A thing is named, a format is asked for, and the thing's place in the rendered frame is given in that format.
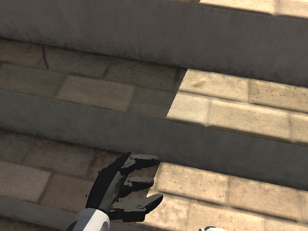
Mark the left robot hand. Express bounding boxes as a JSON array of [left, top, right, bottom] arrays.
[[86, 152, 164, 222]]

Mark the left robot forearm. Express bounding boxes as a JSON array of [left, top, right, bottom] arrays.
[[66, 208, 110, 231]]

